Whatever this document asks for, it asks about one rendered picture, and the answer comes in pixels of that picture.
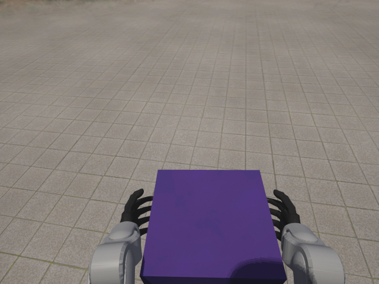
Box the left robot forearm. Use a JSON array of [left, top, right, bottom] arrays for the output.
[[87, 221, 142, 284]]

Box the right robot forearm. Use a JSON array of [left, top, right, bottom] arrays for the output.
[[281, 223, 346, 284]]

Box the robot left hand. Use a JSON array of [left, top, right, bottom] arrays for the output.
[[120, 189, 153, 236]]

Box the robot right hand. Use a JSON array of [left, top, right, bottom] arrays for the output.
[[267, 189, 301, 241]]

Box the carton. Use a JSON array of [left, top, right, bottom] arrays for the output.
[[140, 170, 287, 284]]

